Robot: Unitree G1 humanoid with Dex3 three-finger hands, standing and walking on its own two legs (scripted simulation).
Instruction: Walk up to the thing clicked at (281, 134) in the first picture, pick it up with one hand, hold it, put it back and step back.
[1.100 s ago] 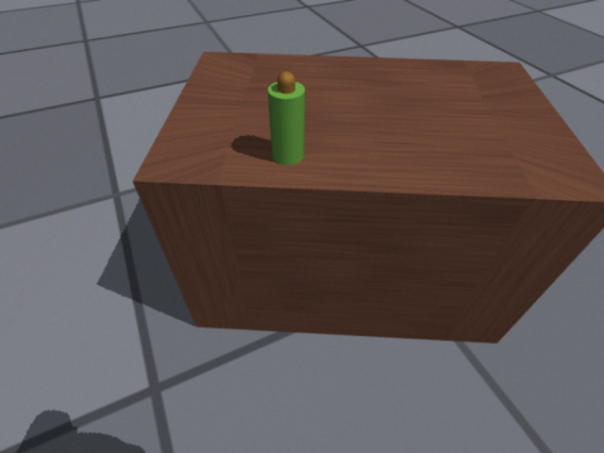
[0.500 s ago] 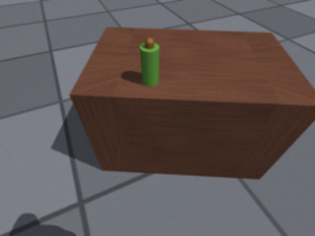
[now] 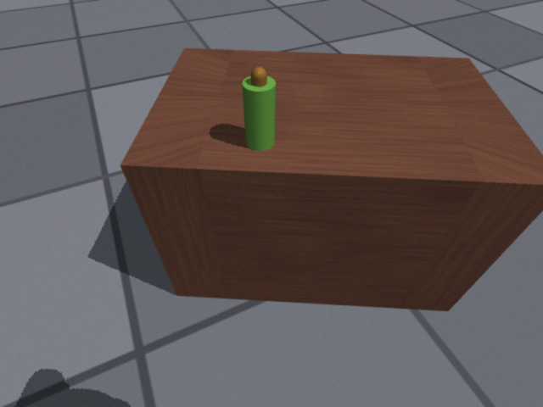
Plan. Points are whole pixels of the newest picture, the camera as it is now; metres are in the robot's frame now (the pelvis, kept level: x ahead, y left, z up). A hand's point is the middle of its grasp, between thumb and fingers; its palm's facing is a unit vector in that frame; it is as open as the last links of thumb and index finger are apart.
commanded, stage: stand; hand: left
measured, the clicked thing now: (259, 108) +0.78 +0.07 +0.02
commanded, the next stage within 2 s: walk up in 0.02 s
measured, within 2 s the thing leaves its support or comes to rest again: neither
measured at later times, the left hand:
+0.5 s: hand out of the picture +0.13 +0.19 -0.15, palm faces +0.00 -0.93 -0.36, open 7.4 cm
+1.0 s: hand (204, 304) +0.35 +0.16 -0.16, palm faces -0.06 -0.91 -0.40, open 7.4 cm
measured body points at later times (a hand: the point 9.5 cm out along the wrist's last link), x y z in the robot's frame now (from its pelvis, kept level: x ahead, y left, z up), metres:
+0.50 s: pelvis +0.10 -0.08 -0.02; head +0.11 -0.09 +0.43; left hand +0.13 +0.24 -0.13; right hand +0.14 -0.42 -0.14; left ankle +0.11 +0.04 -0.70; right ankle +0.10 -0.21 -0.75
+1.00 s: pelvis +0.25 -0.12 -0.03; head +0.28 -0.12 +0.42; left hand +0.35 +0.20 -0.13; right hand +0.28 -0.45 -0.14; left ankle +0.23 +0.02 -0.75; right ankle +0.34 -0.26 -0.75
